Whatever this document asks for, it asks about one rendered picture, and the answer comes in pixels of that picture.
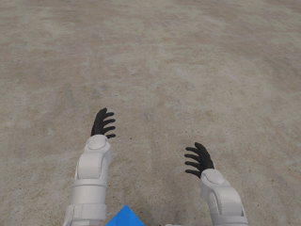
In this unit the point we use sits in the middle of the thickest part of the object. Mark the robot right hand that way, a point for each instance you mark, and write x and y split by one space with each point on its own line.
203 158

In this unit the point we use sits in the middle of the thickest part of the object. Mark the carton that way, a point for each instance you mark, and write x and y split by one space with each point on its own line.
125 217

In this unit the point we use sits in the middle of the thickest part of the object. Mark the robot left forearm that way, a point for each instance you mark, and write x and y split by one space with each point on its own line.
88 206

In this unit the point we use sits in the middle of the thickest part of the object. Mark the robot right forearm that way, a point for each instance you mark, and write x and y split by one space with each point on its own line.
225 205

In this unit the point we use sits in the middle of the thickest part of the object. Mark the robot left hand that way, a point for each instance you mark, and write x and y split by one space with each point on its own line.
99 123

